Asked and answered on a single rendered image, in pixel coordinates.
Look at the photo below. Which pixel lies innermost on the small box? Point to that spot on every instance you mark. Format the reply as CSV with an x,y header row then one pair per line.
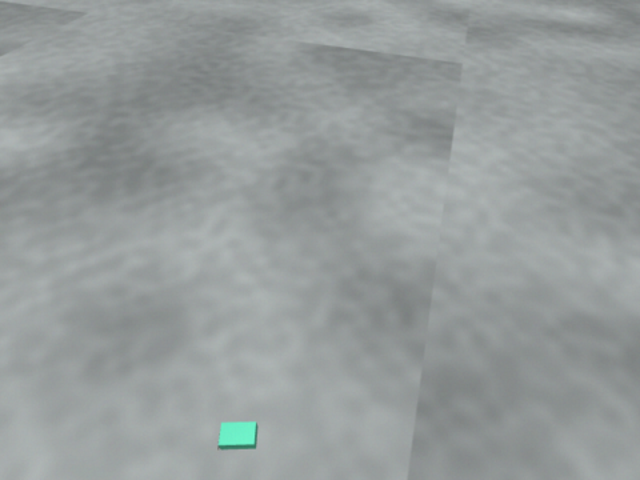
x,y
238,435

